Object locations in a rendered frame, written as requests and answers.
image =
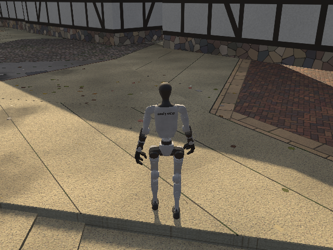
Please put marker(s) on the left robot hand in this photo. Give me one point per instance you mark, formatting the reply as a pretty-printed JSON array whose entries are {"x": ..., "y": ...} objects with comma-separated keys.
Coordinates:
[{"x": 137, "y": 157}]

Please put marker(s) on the robot torso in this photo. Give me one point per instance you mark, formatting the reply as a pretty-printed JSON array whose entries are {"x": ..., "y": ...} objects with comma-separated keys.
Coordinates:
[{"x": 166, "y": 126}]

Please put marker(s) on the robot right upper arm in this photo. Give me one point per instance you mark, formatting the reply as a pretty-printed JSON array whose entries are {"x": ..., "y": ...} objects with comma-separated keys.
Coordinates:
[{"x": 184, "y": 117}]

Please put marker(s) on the robot left foot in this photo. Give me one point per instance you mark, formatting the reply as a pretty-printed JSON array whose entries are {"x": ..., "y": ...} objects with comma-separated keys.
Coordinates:
[{"x": 155, "y": 205}]

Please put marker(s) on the left robot forearm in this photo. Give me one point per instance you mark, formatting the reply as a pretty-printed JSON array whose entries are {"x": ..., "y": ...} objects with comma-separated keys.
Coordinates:
[{"x": 141, "y": 141}]

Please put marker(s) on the right robot forearm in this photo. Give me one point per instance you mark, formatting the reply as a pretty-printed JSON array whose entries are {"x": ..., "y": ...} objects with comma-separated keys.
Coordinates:
[{"x": 189, "y": 137}]

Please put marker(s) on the robot left upper arm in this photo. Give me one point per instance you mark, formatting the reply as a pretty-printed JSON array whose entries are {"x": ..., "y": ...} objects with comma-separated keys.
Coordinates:
[{"x": 147, "y": 118}]

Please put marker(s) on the right robot hand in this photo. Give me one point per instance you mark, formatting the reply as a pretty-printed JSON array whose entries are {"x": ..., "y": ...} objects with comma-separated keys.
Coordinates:
[{"x": 187, "y": 146}]

